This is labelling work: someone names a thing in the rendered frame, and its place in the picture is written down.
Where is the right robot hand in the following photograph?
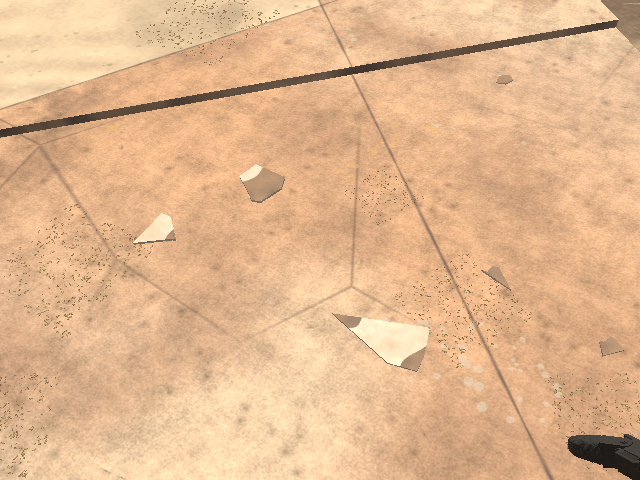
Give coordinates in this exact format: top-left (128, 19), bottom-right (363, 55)
top-left (568, 434), bottom-right (640, 480)

